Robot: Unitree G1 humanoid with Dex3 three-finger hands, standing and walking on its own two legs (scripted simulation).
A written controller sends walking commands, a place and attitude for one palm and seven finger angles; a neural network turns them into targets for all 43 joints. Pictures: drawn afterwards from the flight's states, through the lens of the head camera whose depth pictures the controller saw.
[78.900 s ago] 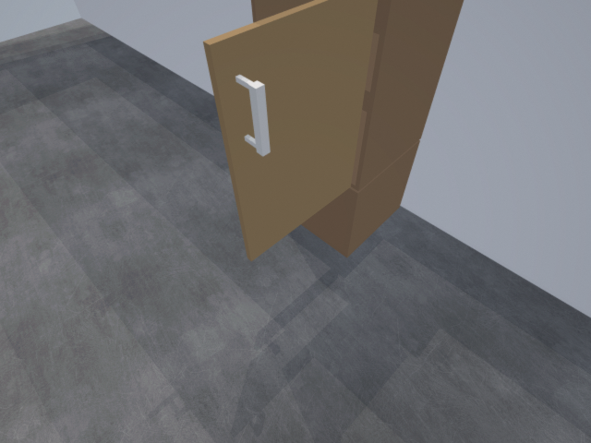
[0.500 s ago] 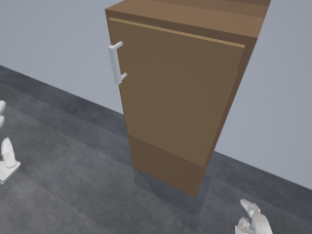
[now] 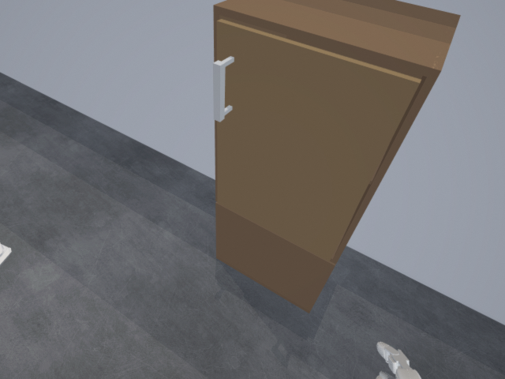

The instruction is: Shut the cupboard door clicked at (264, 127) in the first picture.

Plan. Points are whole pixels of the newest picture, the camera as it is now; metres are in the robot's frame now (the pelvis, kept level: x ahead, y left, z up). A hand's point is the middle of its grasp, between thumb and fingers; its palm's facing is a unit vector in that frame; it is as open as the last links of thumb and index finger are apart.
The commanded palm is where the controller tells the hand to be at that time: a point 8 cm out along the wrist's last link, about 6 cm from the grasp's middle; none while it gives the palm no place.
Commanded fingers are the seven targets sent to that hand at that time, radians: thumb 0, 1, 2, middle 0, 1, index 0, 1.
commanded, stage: step back with the hand held close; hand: left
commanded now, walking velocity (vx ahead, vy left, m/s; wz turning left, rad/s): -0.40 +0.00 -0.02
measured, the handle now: (224, 89) +0.70 +0.14 +0.12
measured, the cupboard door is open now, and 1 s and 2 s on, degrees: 0 0 0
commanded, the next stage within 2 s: stop stepping back and stand still in 0.18 s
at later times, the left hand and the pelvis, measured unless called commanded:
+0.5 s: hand out of the picture -0.02 +0.28 +0.19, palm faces +0.63 -0.68 -0.38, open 7.4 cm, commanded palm -0.04 +0.26 +0.18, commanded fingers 0.00 0.90 0.90 -0.20 -0.30 -0.20 -0.30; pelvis -0.19 -0.03 +0.01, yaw -2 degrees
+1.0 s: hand out of the picture -0.06 +0.28 +0.16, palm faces +0.52 -0.75 -0.41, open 7.4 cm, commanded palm -0.11 +0.30 +0.18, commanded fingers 0.00 0.90 0.90 -0.20 -0.30 -0.20 -0.30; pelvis -0.26 +0.00 -0.01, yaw -1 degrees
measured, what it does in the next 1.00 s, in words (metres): walks backwards: right foot, then left foot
